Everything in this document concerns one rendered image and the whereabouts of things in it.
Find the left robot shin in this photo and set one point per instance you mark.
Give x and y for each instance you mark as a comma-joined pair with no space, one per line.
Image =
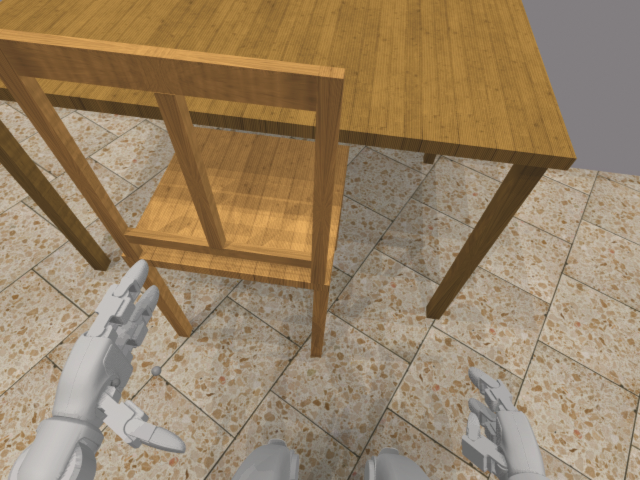
276,442

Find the robot right thigh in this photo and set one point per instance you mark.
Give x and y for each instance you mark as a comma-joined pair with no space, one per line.
393,467

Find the table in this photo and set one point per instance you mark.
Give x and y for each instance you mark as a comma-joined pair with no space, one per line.
460,78

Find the right robot hand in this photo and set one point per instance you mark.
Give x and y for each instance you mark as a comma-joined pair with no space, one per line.
508,432

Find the left robot forearm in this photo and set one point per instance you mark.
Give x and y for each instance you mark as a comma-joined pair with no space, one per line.
63,449

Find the left robot hand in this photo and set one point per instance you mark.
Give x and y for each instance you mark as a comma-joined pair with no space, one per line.
102,354

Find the chair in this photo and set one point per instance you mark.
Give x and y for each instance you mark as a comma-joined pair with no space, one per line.
230,204

